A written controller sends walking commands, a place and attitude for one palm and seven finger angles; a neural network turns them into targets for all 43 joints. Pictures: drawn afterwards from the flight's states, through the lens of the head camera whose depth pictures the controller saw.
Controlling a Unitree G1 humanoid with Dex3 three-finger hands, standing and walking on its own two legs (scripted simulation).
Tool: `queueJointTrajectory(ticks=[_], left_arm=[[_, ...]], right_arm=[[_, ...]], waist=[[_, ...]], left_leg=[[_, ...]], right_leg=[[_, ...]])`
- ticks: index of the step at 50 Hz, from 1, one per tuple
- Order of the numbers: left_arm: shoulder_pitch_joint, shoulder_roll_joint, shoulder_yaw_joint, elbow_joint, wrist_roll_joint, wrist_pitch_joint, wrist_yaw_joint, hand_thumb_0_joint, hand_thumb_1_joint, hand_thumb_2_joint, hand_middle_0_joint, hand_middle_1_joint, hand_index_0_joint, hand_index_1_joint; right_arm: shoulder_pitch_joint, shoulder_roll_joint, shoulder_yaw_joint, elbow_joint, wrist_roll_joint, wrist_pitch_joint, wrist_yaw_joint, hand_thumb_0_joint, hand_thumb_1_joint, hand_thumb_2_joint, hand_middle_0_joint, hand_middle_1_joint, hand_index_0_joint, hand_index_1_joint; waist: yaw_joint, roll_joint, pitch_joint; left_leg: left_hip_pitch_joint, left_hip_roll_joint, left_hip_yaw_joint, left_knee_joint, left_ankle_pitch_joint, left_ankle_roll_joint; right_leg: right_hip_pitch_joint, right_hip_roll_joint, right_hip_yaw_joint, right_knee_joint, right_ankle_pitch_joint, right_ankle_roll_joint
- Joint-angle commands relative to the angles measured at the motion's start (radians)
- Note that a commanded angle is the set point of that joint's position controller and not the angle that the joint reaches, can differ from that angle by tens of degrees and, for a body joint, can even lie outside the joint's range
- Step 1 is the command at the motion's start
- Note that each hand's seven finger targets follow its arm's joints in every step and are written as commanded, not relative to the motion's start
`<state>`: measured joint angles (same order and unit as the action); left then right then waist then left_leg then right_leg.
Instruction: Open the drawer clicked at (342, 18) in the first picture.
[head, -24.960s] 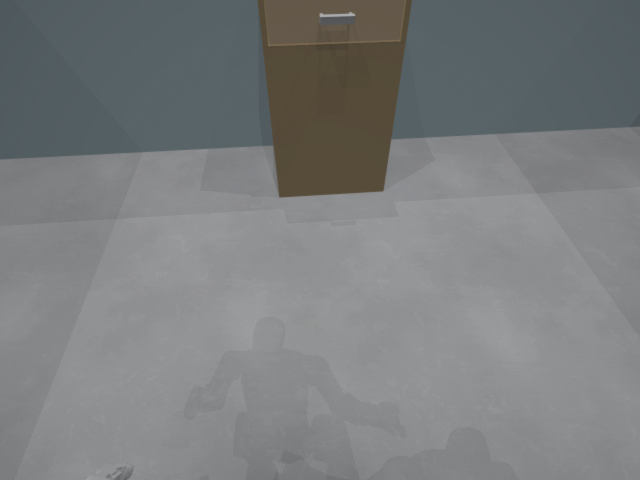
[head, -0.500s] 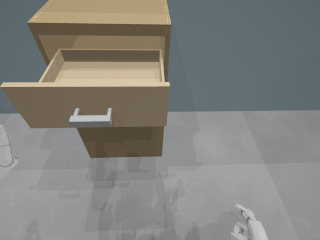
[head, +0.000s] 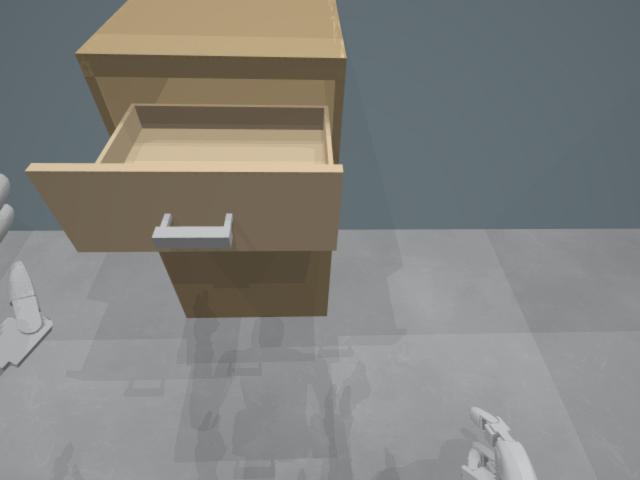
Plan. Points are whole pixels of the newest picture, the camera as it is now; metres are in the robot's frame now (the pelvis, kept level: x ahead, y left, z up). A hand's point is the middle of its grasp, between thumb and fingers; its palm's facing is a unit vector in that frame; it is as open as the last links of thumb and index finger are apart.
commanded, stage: let the arm hang, fingers relaxed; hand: left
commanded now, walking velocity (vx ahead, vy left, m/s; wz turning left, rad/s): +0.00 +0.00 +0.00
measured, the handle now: (195, 228) +0.47 +0.22 +0.03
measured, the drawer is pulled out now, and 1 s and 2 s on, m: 0.30 0.30 0.30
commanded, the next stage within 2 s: look to check the result in 1.12 s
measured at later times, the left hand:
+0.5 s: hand out of the picture -0.06 +0.19 -0.18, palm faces +0.08 -0.97 -0.21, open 7.1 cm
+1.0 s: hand out of the picture -0.01 +0.16 -0.17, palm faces +0.06 -0.98 -0.18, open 7.3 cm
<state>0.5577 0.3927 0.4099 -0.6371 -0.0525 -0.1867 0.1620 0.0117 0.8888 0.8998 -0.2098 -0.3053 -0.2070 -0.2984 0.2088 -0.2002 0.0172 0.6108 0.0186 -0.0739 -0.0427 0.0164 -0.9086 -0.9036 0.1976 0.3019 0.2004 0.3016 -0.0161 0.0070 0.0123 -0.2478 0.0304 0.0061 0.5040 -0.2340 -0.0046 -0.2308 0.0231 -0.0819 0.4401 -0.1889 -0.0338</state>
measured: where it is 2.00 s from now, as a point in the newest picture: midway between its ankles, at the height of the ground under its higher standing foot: outside the picture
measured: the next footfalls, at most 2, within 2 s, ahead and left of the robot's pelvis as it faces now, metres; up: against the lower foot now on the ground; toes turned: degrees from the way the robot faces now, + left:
none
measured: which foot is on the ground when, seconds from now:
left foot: down 0.00-1.00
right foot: down 0.00-1.00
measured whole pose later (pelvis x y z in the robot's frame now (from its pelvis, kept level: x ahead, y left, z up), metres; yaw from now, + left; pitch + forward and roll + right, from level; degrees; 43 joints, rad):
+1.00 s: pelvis -0.01 +0.00 +0.00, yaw +0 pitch -3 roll +0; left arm 0.28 0.12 0.04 1.12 0.01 0.01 0.03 0.02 0.94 0.90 -0.20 -0.30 -0.20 -0.30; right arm 0.35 -0.07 -0.01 1.10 -0.01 0.01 -0.04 0.01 -0.91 -0.90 0.20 0.30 0.20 0.30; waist -0.01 0.02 0.04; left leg -0.22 0.02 0.01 0.47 -0.21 -0.01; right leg -0.23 0.01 -0.08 0.45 -0.19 -0.04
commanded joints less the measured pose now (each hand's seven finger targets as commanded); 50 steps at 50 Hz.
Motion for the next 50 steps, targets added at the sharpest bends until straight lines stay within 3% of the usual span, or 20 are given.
queueJointTrajectory(ticks=[1,2,3,5,6,7,9,10,12,13,15,16,21,22,31,34,42,45,48,50], left_arm=[[-0.093,-0.029,-0.319,0.696,0.097,0.088,-0.125,0.000,0.900,0.900,-0.200,-0.300,-0.200,-0.300],[-0.068,-0.068,-0.286,0.751,0.098,0.157,-0.146,0.000,0.900,0.900,-0.200,-0.300,-0.200,-0.300],[-0.092,-0.095,-0.301,0.766,0.085,0.177,-0.151,0.000,0.900,0.900,-0.200,-0.300,-0.200,-0.300],[-0.163,-0.084,-0.310,0.859,0.090,0.186,-0.157,0.000,0.900,0.900,-0.200,-0.300,-0.200,-0.300],[-0.192,-0.071,-0.311,0.919,0.094,0.189,-0.159,0.000,0.900,0.900,-0.200,-0.300,-0.200,-0.300],[-0.227,-0.059,-0.312,0.988,0.095,0.194,-0.157,0.000,0.900,0.900,-0.200,-0.300,-0.200,-0.300],[-0.263,-0.052,-0.324,1.123,0.088,0.206,-0.155,0.000,0.900,0.900,-0.200,-0.300,-0.200,-0.300],[-0.294,-0.050,-0.331,1.186,0.086,0.211,-0.151,0.000,0.900,0.900,-0.200,-0.300,-0.200,-0.300],[-0.324,-0.047,-0.341,1.303,0.081,0.219,-0.143,0.000,0.900,0.900,-0.200,-0.300,-0.200,-0.300],[-0.315,-0.060,-0.347,1.365,0.077,0.217,-0.144,0.000,0.900,0.900,-0.200,-0.300,-0.200,-0.300],[-0.267,-0.074,-0.350,1.470,0.073,0.208,-0.145,0.000,0.900,0.900,-0.200,-0.300,-0.200,-0.300],[-0.243,-0.111,-0.335,1.500,0.075,0.205,-0.141,0.000,0.900,0.900,-0.200,-0.300,-0.200,-0.300],[-0.208,-0.114,-0.355,1.624,0.067,0.198,-0.142,0.000,0.900,0.900,-0.200,-0.300,-0.200,-0.300],[-0.201,-0.116,-0.358,1.641,0.068,0.196,-0.140,0.000,0.900,0.900,-0.200,-0.300,-0.200,-0.300],[-0.156,-0.150,-0.371,1.747,0.064,0.194,-0.130,0.000,0.900,0.900,-0.200,-0.300,-0.200,-0.300],[-0.160,-0.155,-0.371,1.753,0.065,0.197,-0.127,0.000,0.900,0.900,-0.200,-0.300,-0.200,-0.300],[-0.163,-0.178,-0.363,1.750,0.070,0.195,-0.123,0.000,0.900,0.900,-0.200,-0.300,-0.200,-0.300],[-0.182,-0.183,-0.359,1.742,0.068,0.193,-0.124,0.000,0.900,0.900,-0.200,-0.300,-0.200,-0.300],[-0.191,-0.183,-0.359,1.742,0.068,0.193,-0.124,0.000,0.900,0.900,-0.200,-0.300,-0.200,-0.300],[-0.197,-0.182,-0.357,1.739,0.066,0.190,-0.125,0.000,0.900,0.900,-0.200,-0.300,-0.200,-0.300]], right_arm=[[-0.136,-0.273,-0.100,0.100,-0.005,-0.111,0.068,0.000,-0.900,-0.900,0.200,0.300,0.200,0.300],[-0.030,-0.199,-0.100,0.136,-0.023,-0.071,0.063,0.000,-0.900,-0.900,0.200,0.300,0.200,0.300],[-0.010,-0.164,-0.076,0.113,-0.022,-0.033,0.055,0.000,-0.900,-0.900,0.200,0.300,0.200,0.300],[-0.026,-0.161,-0.062,0.106,-0.028,0.000,0.046,0.000,-0.900,-0.900,0.200,0.300,0.200,0.300],[-0.026,-0.159,-0.061,0.112,-0.030,0.011,0.042,0.000,-0.900,-0.900,0.200,0.300,0.200,0.300],[-0.018,-0.156,-0.066,0.122,-0.033,0.021,0.041,0.000,-0.900,-0.900,0.200,0.300,0.200,0.300],[-0.009,-0.126,-0.057,0.145,-0.038,0.055,0.034,0.000,-0.900,-0.900,0.200,0.300,0.200,0.300],[-0.003,-0.117,-0.052,0.165,-0.042,0.068,0.031,0.000,-0.900,-0.900,0.200,0.300,0.200,0.300],[0.010,-0.110,-0.043,0.204,-0.047,0.083,0.028,0.000,-0.900,-0.900,0.200,0.300,0.200,0.300],[0.015,-0.100,-0.039,0.226,-0.046,0.081,0.026,0.000,-0.900,-0.900,0.200,0.300,0.200,0.300],[0.022,-0.096,-0.037,0.260,-0.041,0.080,0.019,0.000,-0.900,-0.900,0.200,0.300,0.200,0.300],[0.039,-0.082,-0.043,0.274,-0.046,0.079,0.014,0.000,-0.900,-0.900,0.200,0.300,0.200,0.300],[0.142,-0.051,-0.046,0.355,-0.036,0.086,0.007,0.000,-0.900,-0.900,0.200,0.300,0.200,0.300],[0.157,-0.047,-0.048,0.365,-0.034,0.089,0.006,0.000,-0.900,-0.900,0.200,0.300,0.200,0.300],[0.247,-0.003,-0.040,0.458,-0.032,0.088,0.001,0.000,-0.900,-0.900,0.200,0.300,0.200,0.300],[0.257,0.018,-0.039,0.476,-0.034,0.090,0.001,0.000,-0.900,-0.900,0.200,0.300,0.200,0.300],[0.247,0.035,-0.043,0.477,-0.037,0.085,-0.002,0.000,-0.900,-0.900,0.200,0.300,0.200,0.300],[0.251,0.046,-0.042,0.476,-0.038,0.081,-0.002,0.000,-0.900,-0.900,0.200,0.300,0.200,0.300],[0.249,0.052,-0.042,0.477,-0.039,0.084,-0.003,0.000,-0.900,-0.900,0.200,0.300,0.200,0.300],[0.247,0.051,-0.042,0.477,-0.038,0.081,-0.003,0.000,-0.900,-0.900,0.200,0.300,0.200,0.300]], waist=[[-0.032,0.080,0.038],[-0.014,0.076,-0.089],[0.000,0.029,-0.112],[0.011,-0.113,-0.107],[0.014,-0.195,-0.107],[0.011,-0.235,-0.116],[0.005,-0.188,-0.075],[-0.002,-0.127,-0.053],[0.001,0.047,-0.006],[0.005,0.114,0.026],[0.025,0.136,0.033],[0.027,0.165,0.009],[0.019,0.113,0.015],[0.019,0.051,0.027],[0.012,-0.024,0.083],[0.013,-0.015,0.127],[0.021,0.024,0.127],[0.017,-0.001,0.124],[0.013,0.028,0.143],[0.013,0.018,0.117]], left_leg=[[-0.158,0.070,-0.130,-0.007,0.186,0.038],[-0.039,0.075,-0.078,-0.001,0.341,0.035],[-0.084,0.092,-0.122,0.000,0.328,0.058],[-0.120,0.087,-0.150,0.010,0.278,0.077],[-0.116,0.063,-0.133,0.040,0.239,0.071],[-0.072,0.031,-0.103,0.075,0.218,0.057],[-0.040,-0.006,-0.066,0.094,0.129,0.046],[-0.019,-0.006,-0.065,0.079,0.096,0.042],[-0.011,0.018,-0.097,-0.001,0.041,0.046],[-0.074,0.041,-0.130,-0.069,-0.003,0.056],[-0.124,0.050,-0.141,-0.124,-0.080,0.058],[-0.115,0.046,-0.132,-0.128,-0.101,0.057],[-0.074,0.048,-0.120,-0.147,-0.123,0.055],[-0.053,0.055,-0.119,-0.146,-0.107,0.056],[-0.028,0.047,-0.086,-0.144,-0.084,0.053],[-0.045,0.045,-0.082,-0.151,-0.102,0.052],[-0.057,0.047,-0.083,-0.165,-0.113,0.053],[-0.062,0.042,-0.077,-0.156,-0.081,0.050],[-0.057,0.041,-0.068,-0.148,-0.072,0.047],[-0.037,0.044,-0.066,-0.146,-0.038,0.045]], right_leg=[[-0.076,-0.114,0.040,0.124,0.126,0.013],[-0.059,-0.104,0.072,0.109,0.157,0.015],[-0.028,-0.094,0.059,0.121,0.098,0.012],[0.001,-0.093,0.065,0.116,0.078,0.001],[0.020,-0.117,0.084,0.089,0.114,-0.012],[-0.003,-0.154,0.105,0.076,0.150,-0.046],[-0.041,-0.192,0.140,0.016,0.113,-0.062],[-0.072,-0.189,0.148,-0.010,0.015,-0.064],[-0.101,-0.146,0.133,-0.032,-0.161,-0.054],[-0.059,-0.115,0.117,-0.027,-0.167,-0.031],[0.019,-0.102,0.116,-0.040,-0.131,-0.021],[0.042,-0.103,0.111,-0.049,-0.121,-0.028],[0.043,-0.109,0.105,-0.098,-0.134,-0.033],[0.026,-0.106,0.101,-0.111,-0.140,-0.033],[-0.022,-0.118,0.112,-0.138,-0.193,-0.033],[-0.048,-0.113,0.115,-0.141,-0.216,-0.030],[-0.040,-0.103,0.111,-0.127,-0.187,-0.027],[-0.028,-0.109,0.115,-0.123,-0.162,-0.029],[-0.044,-0.112,0.119,-0.135,-0.172,-0.031],[-0.027,-0.113,0.118,-0.128,-0.140,-0.032]])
